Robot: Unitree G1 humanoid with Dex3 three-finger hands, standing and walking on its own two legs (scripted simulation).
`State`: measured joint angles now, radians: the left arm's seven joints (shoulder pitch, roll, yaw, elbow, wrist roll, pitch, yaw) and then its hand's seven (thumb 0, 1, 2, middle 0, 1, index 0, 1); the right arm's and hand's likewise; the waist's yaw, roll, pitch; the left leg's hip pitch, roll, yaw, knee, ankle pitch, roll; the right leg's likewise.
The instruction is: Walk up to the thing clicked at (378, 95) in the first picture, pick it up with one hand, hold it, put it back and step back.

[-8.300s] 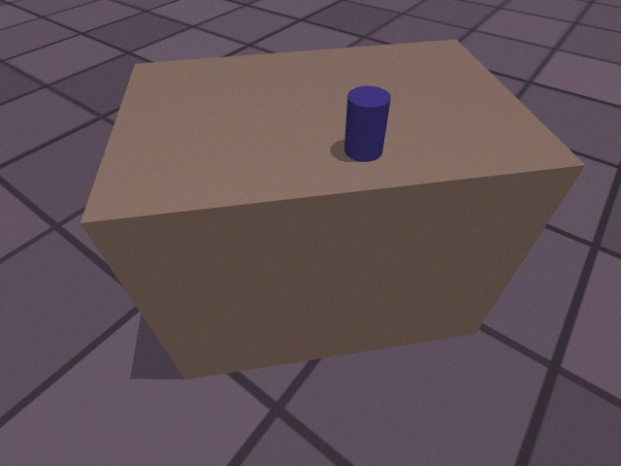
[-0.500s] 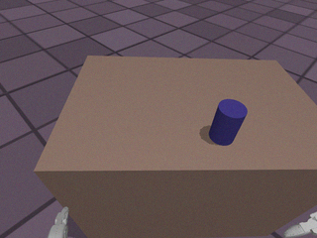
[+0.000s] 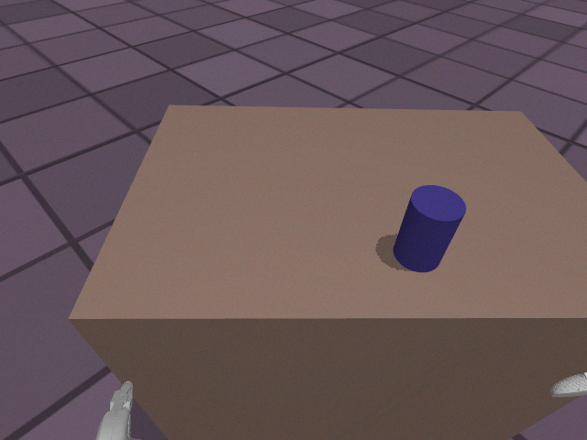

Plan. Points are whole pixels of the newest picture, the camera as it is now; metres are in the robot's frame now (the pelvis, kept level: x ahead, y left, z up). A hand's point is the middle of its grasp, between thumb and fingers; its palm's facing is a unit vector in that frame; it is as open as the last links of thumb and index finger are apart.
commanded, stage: go down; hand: right
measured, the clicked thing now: (426, 230) +0.45 -0.20 +0.04
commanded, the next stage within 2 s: none
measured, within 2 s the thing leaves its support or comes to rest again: neither
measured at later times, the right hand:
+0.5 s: hand out of the picture +0.29 -0.34 +0.15, palm faces +0.22 +0.97 -0.11, open 17.3 cm
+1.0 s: hand out of the picture +0.33 -0.37 +0.16, palm faces +0.21 +0.98 +0.00, open 17.4 cm
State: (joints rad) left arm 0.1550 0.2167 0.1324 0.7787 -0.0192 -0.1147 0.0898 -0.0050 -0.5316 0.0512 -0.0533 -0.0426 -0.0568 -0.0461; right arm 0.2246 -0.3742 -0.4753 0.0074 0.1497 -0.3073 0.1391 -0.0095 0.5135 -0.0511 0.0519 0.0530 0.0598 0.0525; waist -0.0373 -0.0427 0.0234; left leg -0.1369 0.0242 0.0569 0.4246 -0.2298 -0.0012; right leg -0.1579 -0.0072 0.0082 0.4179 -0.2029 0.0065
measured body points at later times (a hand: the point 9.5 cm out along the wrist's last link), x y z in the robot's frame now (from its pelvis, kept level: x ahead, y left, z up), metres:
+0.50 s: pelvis +0.01 -0.01 +0.00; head +0.01 +0.00 +0.45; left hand +0.18 +0.25 -0.09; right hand +0.27 -0.40 +0.16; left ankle +0.00 +0.12 -0.74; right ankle +0.02 -0.13 -0.74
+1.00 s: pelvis +0.01 -0.01 +0.00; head +0.02 +0.00 +0.45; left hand +0.16 +0.26 -0.09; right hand +0.31 -0.43 +0.16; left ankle +0.00 +0.12 -0.74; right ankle +0.02 -0.13 -0.74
